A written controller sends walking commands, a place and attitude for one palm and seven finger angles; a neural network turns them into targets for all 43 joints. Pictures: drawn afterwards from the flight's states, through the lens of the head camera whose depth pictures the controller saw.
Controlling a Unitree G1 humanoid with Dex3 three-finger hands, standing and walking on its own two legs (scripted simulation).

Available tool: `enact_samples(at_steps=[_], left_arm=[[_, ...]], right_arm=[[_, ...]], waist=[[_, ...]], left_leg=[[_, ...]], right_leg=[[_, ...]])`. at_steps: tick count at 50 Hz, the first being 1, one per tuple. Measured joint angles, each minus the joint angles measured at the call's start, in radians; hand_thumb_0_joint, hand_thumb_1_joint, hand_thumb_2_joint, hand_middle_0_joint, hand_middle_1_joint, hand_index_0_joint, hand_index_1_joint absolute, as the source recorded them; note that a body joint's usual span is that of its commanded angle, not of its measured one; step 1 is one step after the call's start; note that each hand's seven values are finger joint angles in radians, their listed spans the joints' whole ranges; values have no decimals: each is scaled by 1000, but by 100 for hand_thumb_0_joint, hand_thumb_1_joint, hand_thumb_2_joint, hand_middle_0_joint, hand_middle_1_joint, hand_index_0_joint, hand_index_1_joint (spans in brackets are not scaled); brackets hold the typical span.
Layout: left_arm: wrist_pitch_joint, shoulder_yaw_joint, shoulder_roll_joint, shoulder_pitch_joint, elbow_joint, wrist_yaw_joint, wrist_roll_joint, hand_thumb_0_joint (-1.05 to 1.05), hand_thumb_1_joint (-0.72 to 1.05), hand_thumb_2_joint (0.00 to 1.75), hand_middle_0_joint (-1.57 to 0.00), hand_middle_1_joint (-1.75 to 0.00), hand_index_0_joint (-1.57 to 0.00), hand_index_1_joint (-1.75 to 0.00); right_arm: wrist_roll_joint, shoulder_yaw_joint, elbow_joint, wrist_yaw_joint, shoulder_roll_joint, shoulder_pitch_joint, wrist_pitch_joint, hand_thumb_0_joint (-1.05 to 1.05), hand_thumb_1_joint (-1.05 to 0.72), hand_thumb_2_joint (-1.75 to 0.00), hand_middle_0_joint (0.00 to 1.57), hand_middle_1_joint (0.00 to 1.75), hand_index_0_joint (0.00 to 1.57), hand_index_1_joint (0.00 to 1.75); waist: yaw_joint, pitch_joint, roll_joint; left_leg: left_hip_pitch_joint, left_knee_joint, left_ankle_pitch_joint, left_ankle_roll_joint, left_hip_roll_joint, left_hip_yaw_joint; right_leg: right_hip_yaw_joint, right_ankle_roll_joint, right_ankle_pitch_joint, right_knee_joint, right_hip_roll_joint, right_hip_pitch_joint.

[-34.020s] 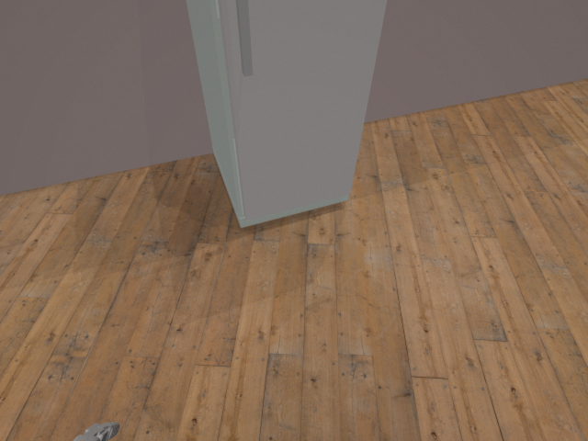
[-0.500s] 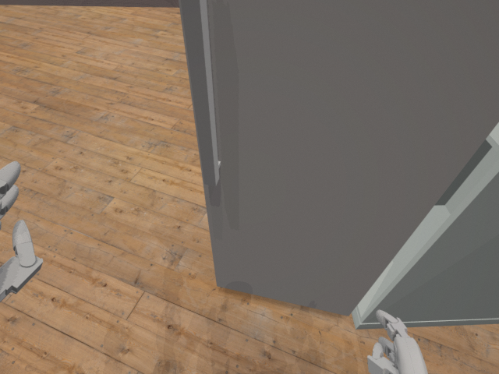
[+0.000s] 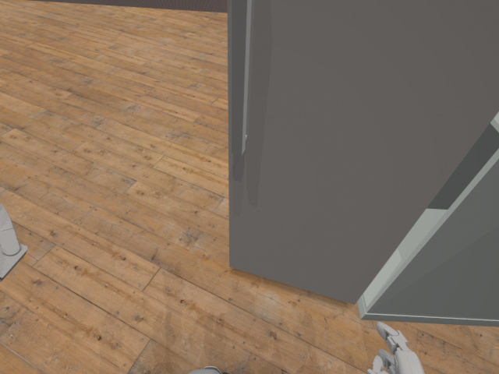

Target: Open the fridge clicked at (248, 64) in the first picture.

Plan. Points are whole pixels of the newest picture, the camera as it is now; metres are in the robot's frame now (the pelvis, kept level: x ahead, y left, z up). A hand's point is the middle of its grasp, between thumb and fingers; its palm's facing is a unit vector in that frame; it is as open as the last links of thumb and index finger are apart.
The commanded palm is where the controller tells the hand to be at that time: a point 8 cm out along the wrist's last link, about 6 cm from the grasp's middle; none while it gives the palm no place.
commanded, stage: step back with the hand held close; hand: left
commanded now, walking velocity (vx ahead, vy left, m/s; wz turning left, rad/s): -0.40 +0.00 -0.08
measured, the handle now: (244, 45) +0.61 +0.06 +0.25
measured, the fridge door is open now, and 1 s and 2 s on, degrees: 75 75 75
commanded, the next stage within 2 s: stop stepping back and stand still in 0.18 s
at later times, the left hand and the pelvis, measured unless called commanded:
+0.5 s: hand out of the picture +0.06 +0.27 +0.19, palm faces +0.34 -0.83 -0.45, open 7.4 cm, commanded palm +0.01 +0.32 +0.20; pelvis -0.15 +0.03 +0.01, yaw -5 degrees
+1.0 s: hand out of the picture -0.04 +0.29 +0.20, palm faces +0.40 -0.83 -0.38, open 7.4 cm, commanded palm -0.08 +0.33 +0.20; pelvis -0.25 +0.05 +0.01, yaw -5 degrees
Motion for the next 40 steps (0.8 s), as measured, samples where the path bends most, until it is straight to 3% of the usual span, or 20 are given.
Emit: enact_samples(at_steps=[4, 7, 9, 10, 12, 14, 16, 20, 22, 24, 27, 29, 32, 34, 36, 38, 40], left_arm=[[1, -38, -36, 11, -15, 3, -8, 2, 89, 90, -21, -30, -21, -30], [23, -65, -33, -1, -32, -2, -1, 2, 89, 90, -21, -30, -21, -30], [31, -69, -23, -24, -43, -5, 1, 2, 89, 90, -21, -30, -21, -30], [35, -71, -18, -39, -51, -6, 1, 2, 89, 90, -21, -30, -21, -30], [35, -63, 7, -78, -57, -11, -2, 2, 89, 90, -21, -30, -21, -30], [29, -37, 31, -88, -44, -19, -14, 2, 89, 90, -21, -30, -21, -30], [41, -8, 45, -40, -50, -28, -31, 2, 89, 90, -21, -30, -21, -30], [71, -10, 36, 67, -116, -28, -41, 2, 89, 90, -21, -30, -21, -30], [75, -17, 34, 98, -148, -23, -35, 2, 89, 90, -22, -30, -21, -30], [76, -34, 21, 98, -159, -20, -30, 2, 89, 90, -22, -30, -21, -30], [75, -44, 16, 71, -145, -10, -28, 2, 89, 90, -22, -30, -22, -30], [72, -39, 11, 53, -116, 3, -25, 2, 89, 90, -22, -30, -22, -30], [73, -37, -9, 12, -66, 22, -19, 1, 89, 90, -22, -30, -21, -30], [73, -31, -15, -33, -15, 30, -13, 1, 89, 90, -21, -30, -21, -30], [74, -21, -9, -48, 33, 26, -7, 1, 89, 90, -21, -30, -21, -30], [81, -28, -9, -32, 53, 18, -6, 2, 89, 90, -21, -30, -21, -30], [86, -47, -9, -3, 42, 10, -3, 2, 89, 90, -21, -30, -21, -30]], right_arm=[[-3, -2, 33, 14, -6, -43, 5, 2, -91, -89, 20, 30, 21, 30], [-3, 11, 45, 14, 6, -53, 17, 2, -91, -89, 20, 30, 21, 30], [-3, 24, 29, 7, 5, -62, 18, 2, -91, -89, 20, 30, 21, 30], [-2, 26, 13, 2, -5, -68, 15, 2, -90, -89, 20, 30, 21, 30], [-3, 10, -6, -5, -10, -99, 6, 2, -90, -89, 20, 30, 21, 30], [1, 1, -8, 2, 13, -137, 3, 2, -90, -89, 20, 30, 21, 30], [-5, 5, -18, 14, 32, -148, -8, 2, -91, -89, 20, 30, 21, 30], [-1, 15, -48, 36, 43, -96, -27, 2, -90, -89, 20, 30, 21, 30], [0, 19, -54, 35, 41, -62, -20, 1, -90, -89, 20, 30, 21, 30], [-3, 17, -34, 31, 31, -43, 3, 1, -90, -89, 20, 30, 21, 30], [-8, 16, 31, 20, 15, -7, 27, 2, -90, -89, 20, 30, 21, 30], [-10, 14, 56, 11, 5, 25, 38, 2, -90, -89, 20, 30, 21, 30], [-10, 2, 55, -11, -33, 64, 32, 2, -90, -89, 20, 30, 21, 30], [-8, -7, 63, -23, -34, 50, 27, 2, -90, -89, 20, 30, 21, 30], [-9, -7, 73, -20, -17, 40, 24, 2, -91, -89, 20, 30, 21, 30], [-8, -1, 73, -8, -1, 46, 22, 2, -91, -89, 20, 30, 21, 30], [-6, 7, 63, 1, 11, 61, 19, 2, -91, -89, 20, 30, 21, 30]], waist=[[45, 28, -6], [63, 23, -68], [49, 23, -93], [36, 24, -83], [8, 44, -72], [10, 80, -92], [5, 91, -87], [3, 77, -60], [5, 57, -64], [9, 55, -59], [23, 29, -81], [18, -7, -90], [-1, -48, -53], [-18, -19, -51], [-26, -1, -60], [-43, -7, -53], [-52, -16, -43]], left_leg=[[-31, 136, -199, -70, -10, -15], [8, 240, -264, -88, -29, -19], [84, 143, -198, -92, -18, -19], [127, 62, -84, -88, 3, -28], [130, 6, -102, -64, 0, -41], [116, 11, -94, -42, -5, -17], [109, -8, -60, -37, 15, -2], [97, -48, -1, -44, 50, 0], [65, -20, -50, -54, 46, 3], [29, 87, -196, -77, 34, -23], [14, 279, -260, -88, 12, -32], [69, 251, -288, -81, 22, -20], [186, 56, -346, -48, 50, -46], [171, 60, -187, -46, 44, -47], [184, 53, -131, -51, 43, -33], [192, 32, -119, -54, 50, -36], [181, 41, -160, -59, 58, -41]], right_leg=[[36, 19, 105, -58, -5, -10], [75, 36, 149, -101, -42, -16], [81, 48, 168, -102, -59, -36], [72, 54, 170, -86, -54, -55], [71, 54, 110, 8, -50, -122], [98, 43, 4, 131, -34, -172], [75, 44, -49, 195, -8, -189], [-4, 41, -34, 83, 1, -90], [-19, 11, -1, -42, -11, -25], [-27, -17, 106, -65, -12, -30], [-20, -22, 184, -91, -34, -31], [-30, -15, 167, -91, -53, -40], [-62, -8, 61, -12, -54, -95], [-42, 4, -8, 105, -49, -136], [-33, 12, -27, 209, -42, -160], [-53, 12, -41, 196, -33, -138], [-81, 1, -54, 89, -26, -70]])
